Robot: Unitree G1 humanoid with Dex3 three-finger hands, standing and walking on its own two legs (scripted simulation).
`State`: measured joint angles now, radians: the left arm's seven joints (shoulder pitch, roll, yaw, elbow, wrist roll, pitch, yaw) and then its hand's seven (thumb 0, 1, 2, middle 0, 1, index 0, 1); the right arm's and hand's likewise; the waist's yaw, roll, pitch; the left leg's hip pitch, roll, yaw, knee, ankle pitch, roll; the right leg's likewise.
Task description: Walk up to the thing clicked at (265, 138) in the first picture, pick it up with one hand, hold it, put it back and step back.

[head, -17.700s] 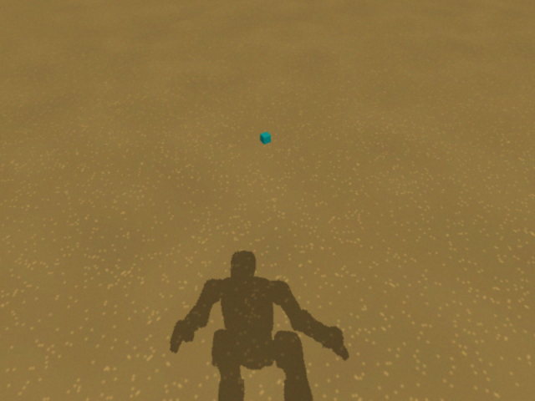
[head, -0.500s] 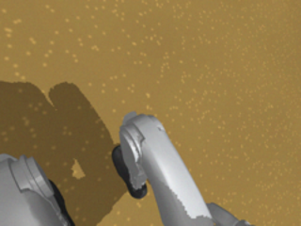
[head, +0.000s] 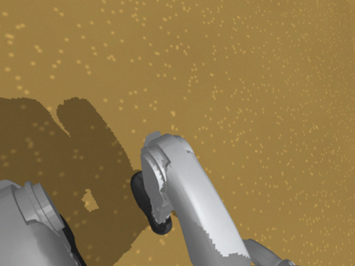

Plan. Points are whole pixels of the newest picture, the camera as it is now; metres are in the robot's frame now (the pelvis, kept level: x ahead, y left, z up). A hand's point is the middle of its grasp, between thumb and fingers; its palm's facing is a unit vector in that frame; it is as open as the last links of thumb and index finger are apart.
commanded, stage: close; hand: left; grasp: from above
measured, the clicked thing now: out of the picture +0.42 +0.36 -0.30
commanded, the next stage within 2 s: settle in 0.24 s
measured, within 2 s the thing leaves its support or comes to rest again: leaves its support in 0.76 s
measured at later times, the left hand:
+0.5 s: hand out of the picture +0.42 +0.35 -0.25, palm faces -0.21 -0.37 -0.90, open 6.2 cm
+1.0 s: hand out of the picture +0.42 +0.36 -0.18, palm faces -0.13 -0.37 -0.92, open 5.5 cm
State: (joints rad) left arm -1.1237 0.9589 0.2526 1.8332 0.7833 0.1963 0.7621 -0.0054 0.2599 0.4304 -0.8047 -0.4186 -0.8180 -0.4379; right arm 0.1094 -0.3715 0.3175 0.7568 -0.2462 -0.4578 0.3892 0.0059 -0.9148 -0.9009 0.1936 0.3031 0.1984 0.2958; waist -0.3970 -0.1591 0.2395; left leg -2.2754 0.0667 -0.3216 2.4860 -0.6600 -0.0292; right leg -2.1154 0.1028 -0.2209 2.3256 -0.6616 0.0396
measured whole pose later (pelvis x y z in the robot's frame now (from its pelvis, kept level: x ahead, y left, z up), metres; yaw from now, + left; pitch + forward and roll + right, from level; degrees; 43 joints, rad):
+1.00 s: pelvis +0.01 +0.00 +0.01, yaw +2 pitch +28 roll -12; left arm -1.03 0.78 0.25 1.56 0.76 0.30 0.63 -0.08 0.46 0.10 -0.94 -0.18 -1.20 -0.23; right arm 0.18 -0.35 0.19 0.80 -0.18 -0.39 0.39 0.01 -0.92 -0.90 0.19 0.30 0.20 0.30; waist -0.31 -0.05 0.07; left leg -2.31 0.07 -0.26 2.43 -0.65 -0.02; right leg -2.17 0.09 -0.17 2.31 -0.67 0.03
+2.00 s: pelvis +0.01 -0.02 +0.12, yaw +11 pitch +33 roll -4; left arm -0.71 0.42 0.06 1.08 0.71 0.45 0.35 -0.09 0.51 0.06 -0.91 -0.18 -1.20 -0.21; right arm 0.17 -0.27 0.01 0.85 -0.03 -0.20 0.13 0.01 -0.91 -0.90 0.20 0.30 0.20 0.30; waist -0.11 0.06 -0.22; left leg -1.99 0.08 -0.09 2.01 -0.60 -0.03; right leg -1.93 0.05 -0.05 2.00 -0.65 -0.01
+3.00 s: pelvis +0.10 +0.00 +0.41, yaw +15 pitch +12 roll +0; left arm -0.51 0.20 -0.17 1.02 0.65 0.62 0.33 -0.07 0.53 0.05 -0.85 -0.27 -1.17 -0.28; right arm 0.27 -0.25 0.01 0.85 0.05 -0.14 -0.03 0.01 -0.90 -0.89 0.20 0.30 0.20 0.30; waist -0.08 0.04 -0.13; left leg -0.67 0.05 0.00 0.82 -0.36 -0.03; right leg -0.62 0.01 -0.01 0.82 -0.41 -0.01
